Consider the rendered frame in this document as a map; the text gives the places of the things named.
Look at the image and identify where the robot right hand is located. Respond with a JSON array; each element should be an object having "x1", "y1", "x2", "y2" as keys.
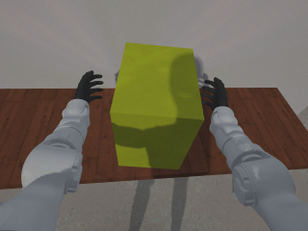
[{"x1": 201, "y1": 77, "x2": 228, "y2": 111}]

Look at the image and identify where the right robot upper arm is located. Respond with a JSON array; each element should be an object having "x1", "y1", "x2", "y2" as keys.
[{"x1": 232, "y1": 157, "x2": 308, "y2": 231}]

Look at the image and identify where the robot right forearm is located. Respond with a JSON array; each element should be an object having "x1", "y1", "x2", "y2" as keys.
[{"x1": 209, "y1": 106, "x2": 295, "y2": 189}]

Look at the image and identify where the robot left hand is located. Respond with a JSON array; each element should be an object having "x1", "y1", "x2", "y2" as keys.
[{"x1": 73, "y1": 70, "x2": 104, "y2": 104}]

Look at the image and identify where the left robot upper arm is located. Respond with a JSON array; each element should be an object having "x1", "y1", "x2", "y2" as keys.
[{"x1": 0, "y1": 143, "x2": 83, "y2": 231}]

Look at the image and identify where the robot left forearm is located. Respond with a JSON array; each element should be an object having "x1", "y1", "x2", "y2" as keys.
[{"x1": 21, "y1": 98, "x2": 90, "y2": 187}]

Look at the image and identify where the table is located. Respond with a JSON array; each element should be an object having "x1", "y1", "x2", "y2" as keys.
[{"x1": 0, "y1": 88, "x2": 308, "y2": 206}]

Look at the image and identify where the carton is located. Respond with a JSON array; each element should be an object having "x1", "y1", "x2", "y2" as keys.
[{"x1": 110, "y1": 42, "x2": 205, "y2": 169}]

